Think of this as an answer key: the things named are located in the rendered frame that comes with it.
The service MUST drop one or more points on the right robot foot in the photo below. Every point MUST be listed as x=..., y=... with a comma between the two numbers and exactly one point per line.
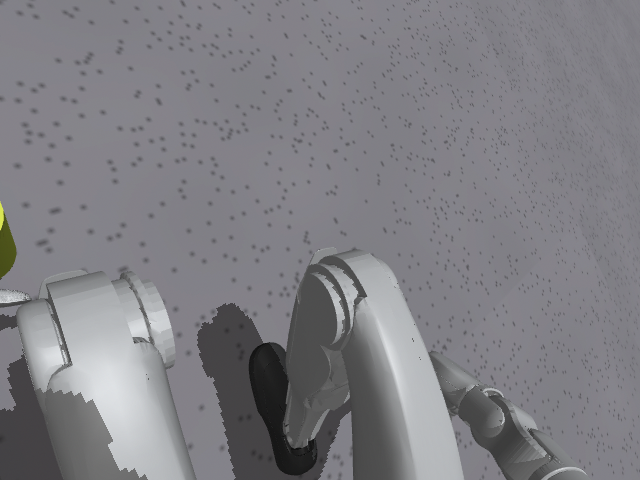
x=269, y=382

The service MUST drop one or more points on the right robot arm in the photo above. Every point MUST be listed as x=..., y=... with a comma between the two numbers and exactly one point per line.
x=510, y=434

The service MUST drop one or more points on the bottle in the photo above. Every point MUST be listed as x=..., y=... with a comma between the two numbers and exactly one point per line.
x=7, y=245

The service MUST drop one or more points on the left robot hand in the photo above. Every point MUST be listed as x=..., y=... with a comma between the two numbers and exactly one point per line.
x=12, y=298

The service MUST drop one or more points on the right robot hand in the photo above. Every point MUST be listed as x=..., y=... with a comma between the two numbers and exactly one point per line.
x=454, y=380

